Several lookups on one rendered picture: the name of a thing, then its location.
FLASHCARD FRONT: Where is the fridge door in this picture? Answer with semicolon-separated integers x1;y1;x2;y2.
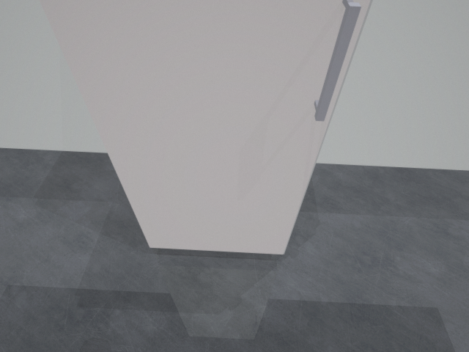
40;0;371;254

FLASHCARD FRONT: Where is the handle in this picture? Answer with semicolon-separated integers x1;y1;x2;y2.
314;0;361;121

